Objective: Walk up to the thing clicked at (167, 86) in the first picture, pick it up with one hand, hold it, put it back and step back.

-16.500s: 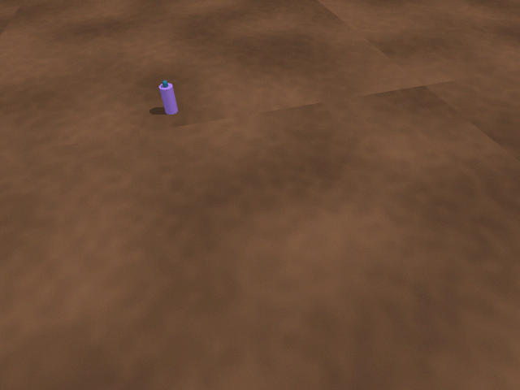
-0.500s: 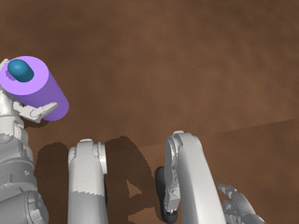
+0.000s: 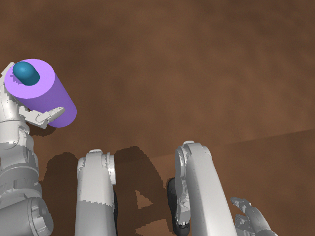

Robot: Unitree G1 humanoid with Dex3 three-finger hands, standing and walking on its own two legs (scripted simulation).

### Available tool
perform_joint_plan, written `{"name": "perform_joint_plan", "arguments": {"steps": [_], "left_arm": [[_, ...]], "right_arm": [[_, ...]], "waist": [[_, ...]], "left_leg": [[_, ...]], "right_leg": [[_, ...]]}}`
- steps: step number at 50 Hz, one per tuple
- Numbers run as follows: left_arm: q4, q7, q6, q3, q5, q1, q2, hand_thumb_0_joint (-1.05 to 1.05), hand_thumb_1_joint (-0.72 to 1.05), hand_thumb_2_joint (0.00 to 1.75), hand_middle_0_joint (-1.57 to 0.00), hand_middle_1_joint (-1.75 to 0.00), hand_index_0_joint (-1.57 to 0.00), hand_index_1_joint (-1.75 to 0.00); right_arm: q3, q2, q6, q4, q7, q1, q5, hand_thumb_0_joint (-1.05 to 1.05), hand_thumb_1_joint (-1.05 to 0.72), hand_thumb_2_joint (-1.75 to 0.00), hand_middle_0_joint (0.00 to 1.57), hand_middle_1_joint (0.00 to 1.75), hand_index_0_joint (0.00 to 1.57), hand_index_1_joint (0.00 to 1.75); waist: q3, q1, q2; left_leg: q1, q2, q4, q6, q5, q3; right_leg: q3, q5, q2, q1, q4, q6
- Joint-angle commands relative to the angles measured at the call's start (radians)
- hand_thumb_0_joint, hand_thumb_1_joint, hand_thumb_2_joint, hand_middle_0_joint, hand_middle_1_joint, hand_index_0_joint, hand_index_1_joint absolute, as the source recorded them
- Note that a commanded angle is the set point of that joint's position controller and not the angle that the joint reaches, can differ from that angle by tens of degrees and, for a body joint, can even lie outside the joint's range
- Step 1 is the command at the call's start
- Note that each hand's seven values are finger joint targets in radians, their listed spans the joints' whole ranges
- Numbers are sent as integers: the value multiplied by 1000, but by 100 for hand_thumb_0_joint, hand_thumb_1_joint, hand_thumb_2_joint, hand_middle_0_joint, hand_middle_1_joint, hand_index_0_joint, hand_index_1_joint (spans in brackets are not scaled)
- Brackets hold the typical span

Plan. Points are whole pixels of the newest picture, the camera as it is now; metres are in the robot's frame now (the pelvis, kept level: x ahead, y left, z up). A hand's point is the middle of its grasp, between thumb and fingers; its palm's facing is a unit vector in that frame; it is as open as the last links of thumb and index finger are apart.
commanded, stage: lift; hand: left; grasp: from the side
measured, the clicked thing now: (45, 95) +0.45 +0.25 -0.05
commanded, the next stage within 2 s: none
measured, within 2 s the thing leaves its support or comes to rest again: neither
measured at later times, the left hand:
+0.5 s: hand (15, 84) +0.42 +0.24 +0.07, palm faces +0.19 -0.98 -0.07, open 11.9 cm
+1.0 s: hand out of the picture +0.39 +0.23 +0.25, palm faces +0.21 -0.98 -0.06, open 11.9 cm
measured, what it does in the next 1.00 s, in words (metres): rises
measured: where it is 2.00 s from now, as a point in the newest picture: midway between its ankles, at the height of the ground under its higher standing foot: (145, 222)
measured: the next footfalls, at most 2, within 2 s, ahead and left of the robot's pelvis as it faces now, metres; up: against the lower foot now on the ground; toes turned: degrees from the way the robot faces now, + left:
none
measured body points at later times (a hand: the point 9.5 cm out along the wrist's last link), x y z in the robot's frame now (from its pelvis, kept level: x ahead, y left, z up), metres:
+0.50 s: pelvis +0.01 +0.00 +0.08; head +0.20 +0.03 +0.49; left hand +0.40 +0.29 +0.08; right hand +0.15 -0.26 -0.05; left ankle +0.08 +0.13 -0.35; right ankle +0.09 -0.13 -0.35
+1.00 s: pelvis +0.05 +0.00 +0.23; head +0.16 +0.04 +0.66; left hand +0.38 +0.28 +0.25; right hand +0.22 -0.23 +0.12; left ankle +0.08 +0.13 -0.35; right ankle +0.09 -0.13 -0.35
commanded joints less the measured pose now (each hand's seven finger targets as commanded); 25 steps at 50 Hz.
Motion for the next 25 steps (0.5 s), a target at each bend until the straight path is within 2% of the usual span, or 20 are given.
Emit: {"name": "perform_joint_plan", "arguments": {"steps": [1,3,4,5,7,8,9,11,12,15,16,17,18,19,20,22,24,25], "left_arm": [[-449,3,-140,76,-81,-405,331,0,-17,122,-125,-144,-128,-144],[-519,-1,-138,66,-81,-429,350,0,-16,121,-124,-142,-126,-142],[-505,0,-128,65,-80,-400,337,0,-15,120,-123,-141,-125,-141],[-532,1,-121,43,-75,-403,329,0,-16,120,-123,-141,-126,-141],[-512,4,-100,37,-88,-356,296,0,-20,119,-121,-140,-123,-139],[-544,2,-96,27,-92,-364,291,0,-21,119,-120,-140,-123,-139],[-533,4,-84,38,-104,-333,278,0,-21,118,-120,-138,-122,-138],[-548,0,-68,13,-118,-328,251,0,-21,119,-121,-140,-124,-140],[-562,5,-59,25,-119,-294,261,0,-19,119,-121,-141,-124,-140],[-555,12,-31,3,-112,-232,230,0,-16,120,-121,-141,-125,-140],[-572,16,-23,-13,-119,-245,217,0,-15,121,-121,-141,-125,-140],[-612,22,-20,5,-121,-258,233,0,-17,121,-121,-141,-124,-141],[-616,26,-11,3,-125,-231,225,0,-16,120,-121,-140,-124,-140],[-653,27,-1,-27,-124,-219,198,0,-16,120,-120,-140,-123,-139],[-664,32,9,-28,-128,-196,190,0,-13,121,-120,-140,-123,-139],[-697,42,27,-37,-128,-170,180,0,-12,121,-120,-140,-123,-139],[-770,59,34,-23,-127,-162,203,0,-13,120,-120,-139,-123,-138],[-768,64,44,-37,-130,-142,176,0,-16,120,-119,-139,-122,-138]], "right_arm": [[-85,-209,-23,-53,-23,149,6,0,-96,-91,20,30,20,30],[-86,-205,-25,-58,-28,138,10,0,-96,-91,20,30,20,30],[-93,-207,-26,-58,-30,141,12,0,-96,-91,20,30,20,30],[-91,-202,-26,-62,-32,136,12,0,-96,-91,20,30,20,30],[-96,-202,-32,-66,-35,137,20,0,-95,-91,20,30,20,30],[-94,-197,-32,-70,-38,133,22,0,-95,-91,20,30,20,30],[-100,-201,-34,-77,-40,135,28,0,-95,-91,20,30,20,30],[-99,-198,-39,-82,-43,138,38,0,-95,-91,20,30,20,30],[-102,-200,-41,-89,-47,139,41,0,-95,-91,20,30,20,30],[-107,-193,-43,-102,-54,132,56,0,-94,-91,20,30,20,30],[-106,-191,-47,-103,-56,129,60,0,-94,-91,20,30,20,30],[-108,-187,-48,-106,-60,131,62,0,-93,-91,20,30,20,30],[-108,-184,-47,-115,-62,129,65,0,-94,-91,20,30,20,30],[-109,-182,-51,-124,-64,126,70,0,-93,-90,20,30,20,30],[-110,-182,-55,-130,-64,125,73,0,-93,-90,20,30,20,30],[-115,-177,-58,-127,-70,131,80,0,-93,-90,20,30,20,30],[-112,-164,-62,-143,-74,124,84,0,-93,-90,20,30,20,30],[-112,-159,-64,-142,-76,123,88,0,-93,-90,20,30,20,30]], "waist": [[-828,38,255],[-817,42,301],[-817,43,297],[-817,41,309],[-790,40,264],[-784,41,277],[-788,43,248],[-770,40,242],[-783,51,232],[-732,46,190],[-724,49,182],[-731,56,187],[-742,64,184],[-737,61,198],[-743,68,199],[-736,61,178],[-766,77,170],[-740,76,160]], "left_leg": [[616,-14,-286,39,304,57],[619,-15,-316,35,246,59],[637,-14,-327,35,241,58],[632,-15,-337,34,225,60],[624,-15,-348,37,198,63],[608,-18,-352,39,179,71],[613,-18,-366,41,168,67],[610,-19,-381,41,158,64],[621,-19,-393,42,172,62],[630,-17,-440,45,133,51],[642,-16,-451,45,131,52],[649,-15,-460,45,132,56],[672,-15,-474,45,146,55],[701,-15,-496,43,152,48],[725,-14,-508,42,167,46],[761,-10,-527,46,194,46],[782,-11,-549,48,218,55],[805,-9,-566,48,220,52]], "right_leg": [[-32,287,30,404,-225,-65],[-24,237,28,390,-240,-71],[-24,231,28,390,-251,-71],[-23,222,28,403,-260,-72],[-19,201,30,412,-292,-70],[-13,193,29,426,-304,-69],[-15,184,30,436,-322,-69],[-16,178,29,448,-340,-69],[-18,189,29,467,-350,-69],[-20,157,29,470,-393,-68],[-16,158,30,482,-409,-69],[-11,158,30,499,-422,-68],[-11,169,29,522,-434,-68],[-13,176,28,522,-443,-70],[-13,188,27,536,-452,-70],[-10,209,28,563,-487,-66],[0,232,28,645,-521,-63],[1,232,28,642,-537,-62]]}}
